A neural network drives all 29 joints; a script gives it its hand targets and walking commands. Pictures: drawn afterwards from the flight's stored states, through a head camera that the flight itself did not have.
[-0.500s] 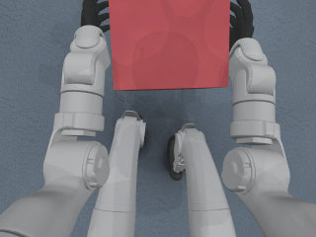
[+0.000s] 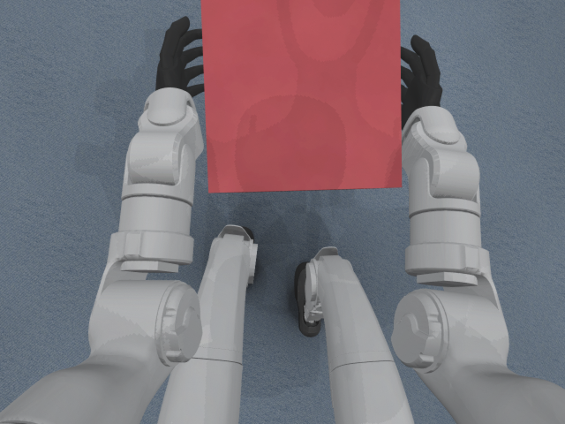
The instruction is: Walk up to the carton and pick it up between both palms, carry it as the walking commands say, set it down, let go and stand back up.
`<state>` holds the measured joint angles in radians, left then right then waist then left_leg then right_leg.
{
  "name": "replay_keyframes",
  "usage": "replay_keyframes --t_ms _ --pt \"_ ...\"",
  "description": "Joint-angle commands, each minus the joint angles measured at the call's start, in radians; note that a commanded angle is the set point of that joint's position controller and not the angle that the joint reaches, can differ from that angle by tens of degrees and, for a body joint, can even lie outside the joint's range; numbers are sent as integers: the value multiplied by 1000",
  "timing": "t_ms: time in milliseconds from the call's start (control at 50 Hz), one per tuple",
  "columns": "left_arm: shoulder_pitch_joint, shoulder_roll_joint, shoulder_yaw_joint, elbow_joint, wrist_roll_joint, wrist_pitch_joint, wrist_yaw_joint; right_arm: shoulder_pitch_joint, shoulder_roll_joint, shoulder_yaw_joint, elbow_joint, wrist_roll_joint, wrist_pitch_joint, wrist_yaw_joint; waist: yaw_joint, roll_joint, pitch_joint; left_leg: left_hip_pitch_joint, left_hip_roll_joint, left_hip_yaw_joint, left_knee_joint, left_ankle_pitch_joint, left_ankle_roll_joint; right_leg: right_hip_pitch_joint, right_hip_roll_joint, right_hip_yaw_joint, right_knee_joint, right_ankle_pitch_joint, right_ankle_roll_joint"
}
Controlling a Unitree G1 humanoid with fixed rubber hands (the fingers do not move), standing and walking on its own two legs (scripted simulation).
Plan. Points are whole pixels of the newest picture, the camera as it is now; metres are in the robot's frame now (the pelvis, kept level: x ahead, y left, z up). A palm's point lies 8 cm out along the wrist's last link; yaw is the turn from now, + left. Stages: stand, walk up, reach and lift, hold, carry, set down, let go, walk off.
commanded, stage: reach and lift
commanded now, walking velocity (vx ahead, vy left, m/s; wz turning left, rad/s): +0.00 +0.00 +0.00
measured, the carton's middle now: (295, 86) +0.51 +0.01 -0.11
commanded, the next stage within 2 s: none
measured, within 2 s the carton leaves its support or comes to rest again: neither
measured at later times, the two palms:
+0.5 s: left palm (164, 87) +0.45 +0.15 +0.01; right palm (456, 109) +0.45 -0.13 +0.02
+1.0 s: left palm (127, 38) +0.43 +0.15 +0.12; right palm (545, 67) +0.44 -0.14 +0.12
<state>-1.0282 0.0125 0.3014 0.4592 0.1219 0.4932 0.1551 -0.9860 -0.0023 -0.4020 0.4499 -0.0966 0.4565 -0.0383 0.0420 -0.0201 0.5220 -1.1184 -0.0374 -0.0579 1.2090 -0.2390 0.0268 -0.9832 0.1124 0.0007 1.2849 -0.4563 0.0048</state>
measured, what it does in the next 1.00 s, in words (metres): rises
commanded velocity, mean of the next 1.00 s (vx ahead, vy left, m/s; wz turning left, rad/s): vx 0.00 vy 0.00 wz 0.00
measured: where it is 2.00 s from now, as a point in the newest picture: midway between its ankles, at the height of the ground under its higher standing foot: (272, 294)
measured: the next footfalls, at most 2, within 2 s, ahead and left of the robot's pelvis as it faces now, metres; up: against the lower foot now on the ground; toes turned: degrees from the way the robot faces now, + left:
none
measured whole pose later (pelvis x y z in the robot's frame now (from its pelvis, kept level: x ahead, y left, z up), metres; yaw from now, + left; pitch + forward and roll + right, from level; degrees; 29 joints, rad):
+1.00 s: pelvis +0.09 +0.01 +0.11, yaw +1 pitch +1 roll -1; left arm -0.51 -0.17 0.34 0.51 0.27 0.51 0.12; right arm -0.55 0.09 -0.38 0.63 -0.22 0.45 0.04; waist -0.01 -0.04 0.06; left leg -0.50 -0.06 -0.04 0.67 -0.19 0.04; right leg -0.36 0.06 0.07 0.70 -0.36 0.00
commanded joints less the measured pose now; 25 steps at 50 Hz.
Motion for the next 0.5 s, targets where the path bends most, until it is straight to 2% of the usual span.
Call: replay_keyframes --t_ms 0,20,40,60,80,100,120,140,160,180,200,220,240,260,280,300,320,340,360,380,400,420,440,460,480 --pt "-662 -1105 -712 -104 -209 -37 -262 -886 935 717 -186 174 -83 251 -68 48 -2112 1108 -51 -77 -118 35 -34 -44 52 34 -260 48 -14" --pt "-667 -1110 -708 -84 -204 -31 -269 -938 926 714 -218 174 -87 248 -80 52 -2087 1108 -52 -92 -131 19 -25 -27 47 53 -275 40 -11" --pt "-648 -1131 -738 -148 -211 -39 -267 -853 933 709 -208 164 -92 250 -83 56 -2145 1176 -62 -80 -151 92 -31 21 69 42 -291 113 -17" --pt "-589 -1109 -715 -122 -184 -30 -266 -850 935 718 -214 169 -89 253 -54 76 -2156 1182 -66 -79 -149 98 -34 -1 63 30 -282 120 -6" --pt "-614 -1110 -735 -156 -209 -37 -266 -772 978 725 -189 173 -82 251 -66 42 -2155 1182 -55 -92 -150 121 -33 66 47 40 -308 120 -23" --pt "-621 -1100 -706 -85 -186 -31 -269 -841 956 687 -161 165 -90 251 -78 92 -2051 1104 -55 -75 -150 47 -35 12 46 50 -305 62 -20" --pt "-608 -1134 -725 -103 -195 -37 -277 -851 971 730 -209 173 -96 255 -71 45 -2079 1150 -55 -82 -170 52 -26 46 49 50 -323 74 -17" --pt "-586 -1101 -714 -90 -174 -44 -275 -858 972 726 -218 173 -99 252 -50 36 -2037 1094 -58 -71 -172 53 -27 33 48 56 -343 71 -16" --pt "-607 -1110 -741 -183 -212 -51 -273 -851 976 767 -268 188 -95 252 -63 -3 -2155 1234 -54 -89 -203 97 -15 103 52 48 -360 118 -2" --pt "-588 -1114 -719 -138 -205 -40 -273 -919 960 780 -326 209 -93 239 -37 0 -2156 1191 -62 -68 -185 132 -15 158 29 80 -382 103 -12" --pt "-558 -1087 -725 -151 -194 -35 -277 -849 965 773 -269 198 -81 237 -40 5 -2089 1180 -67 -61 -211 146 -8 173 49 53 -382 137 1" --pt "-499 -1112 -706 -113 -175 -29 -284 -831 950 777 -298 173 -78 229 -37 -3 -2045 1151 -71 -40 -210 146 -10 174 38 73 -406 125 -2" --pt "-530 -1089 -703 -109 -174 -30 -286 -853 962 786 -278 198 -85 237 -15 44 -2008 1155 -60 -46 -225 81 -10 145 33 60 -391 68 -5" --pt "-548 -1082 -731 -157 -189 -43 -288 -772 977 772 -217 193 -80 239 -26 55 -1972 1151 -50 -67 -245 96 -10 168 20 72 -411 116 -6" --pt "-608 -1103 -782 -288 -218 -52 -282 -759 1014 794 -292 189 -84 236 -52 22 -2132 1279 -61 -56 -252 167 -17 220 56 48 -424 170 -1" --pt "-563 -1062 -688 -57 -149 -36 -279 -730 914 660 -109 130 -84 244 -88 69 -1826 1065 -43 -57 -247 38 -33 47 40 55 -423 50 -27" --pt "-520 -1114 -740 -169 -169 -53 -288 -705 986 741 -199 149 -95 244 -34 71 -1917 1192 -51 -62 -285 64 -20 177 24 70 -448 103 -19" --pt "-453 -1127 -729 -150 -157 -49 -287 -689 991 738 -207 145 -96 250 -52 63 -1941 1231 -64 -53 -300 154 -27 187 57 57 -462 167 -10" --pt "-478 -1085 -697 -170 -143 -42 -288 -785 965 757 -309 175 -103 254 -34 43 -1994 1226 -77 -38 -297 138 -16 211 52 50 -474 140 -13" --pt "-487 -1116 -716 -99 -153 -43 -290 -744 992 762 -214 141 -90 254 -49 -2 -1906 1233 -43 -92 -330 67 -19 208 26 69 -480 81 -3" --pt "-461 -1139 -723 -119 -152 -52 -296 -714 979 761 -235 158 -104 256 -38 53 -1905 1226 -52 -49 -321 102 -25 207 28 70 -495 113 -17" --pt "-432 -1159 -716 -107 -155 -56 -293 -745 957 755 -223 161 -114 258 -38 98 -1900 1234 -49 -63 -332 89 -33 194 17 54 -480 110 -21" --pt "-471 -1153 -754 -193 -163 -50 -293 -664 986 759 -245 144 -106 252 -64 61 -1960 1282 -58 -42 -337 159 -27 281 26 66 -511 169 -25" --pt "-427 -1102 -685 -106 -121 -47 -295 -652 1001 734 -208 125 -91 248 -38 15 -1817 1222 -52 -34 -342 151 -15 233 25 58 -530 142 -9" --pt "-451 -1096 -713 -154 -135 -54 -299 -674 1024 752 -218 133 -93 253 -54 7 -1861 1254 -48 -49 -362 101 -17 257 24 73 -550 121 -11"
